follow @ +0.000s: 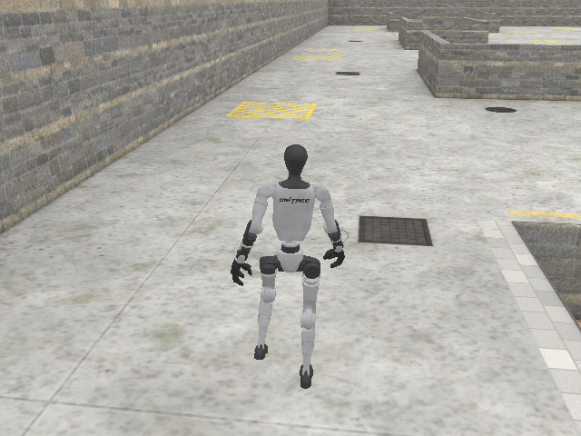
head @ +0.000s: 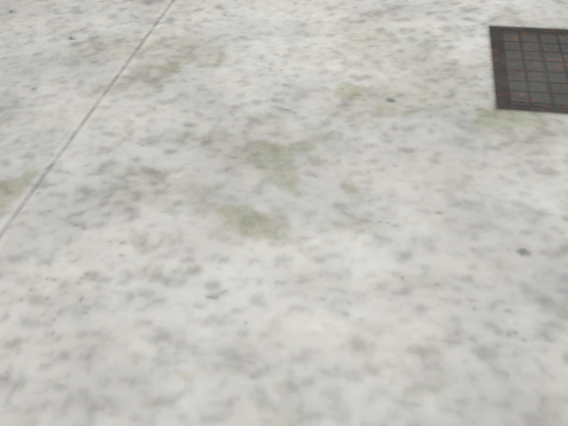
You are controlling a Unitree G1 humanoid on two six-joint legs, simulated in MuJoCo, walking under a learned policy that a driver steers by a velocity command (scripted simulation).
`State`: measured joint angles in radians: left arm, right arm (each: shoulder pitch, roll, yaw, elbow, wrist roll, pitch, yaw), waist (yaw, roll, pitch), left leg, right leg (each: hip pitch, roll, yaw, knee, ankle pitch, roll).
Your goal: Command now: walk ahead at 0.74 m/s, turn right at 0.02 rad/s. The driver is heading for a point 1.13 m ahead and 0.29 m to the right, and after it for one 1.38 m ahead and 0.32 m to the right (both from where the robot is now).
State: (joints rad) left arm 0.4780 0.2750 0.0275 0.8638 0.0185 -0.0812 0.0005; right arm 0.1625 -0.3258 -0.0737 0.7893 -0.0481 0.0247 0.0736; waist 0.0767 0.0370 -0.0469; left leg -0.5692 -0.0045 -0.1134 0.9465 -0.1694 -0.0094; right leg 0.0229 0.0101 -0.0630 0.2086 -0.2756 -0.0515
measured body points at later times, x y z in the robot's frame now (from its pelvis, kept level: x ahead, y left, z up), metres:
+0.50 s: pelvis +0.33 +0.04 -0.02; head +0.35 +0.03 +0.43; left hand +0.60 +0.23 -0.11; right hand +0.20 -0.21 -0.15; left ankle +0.20 +0.16 -0.75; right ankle +0.45 -0.11 -0.66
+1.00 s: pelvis +0.74 -0.16 -0.03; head +0.77 -0.19 +0.42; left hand +0.87 +0.08 -0.15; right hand +0.80 -0.47 -0.12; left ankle +1.03 -0.19 -0.70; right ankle +0.57 -0.07 -0.75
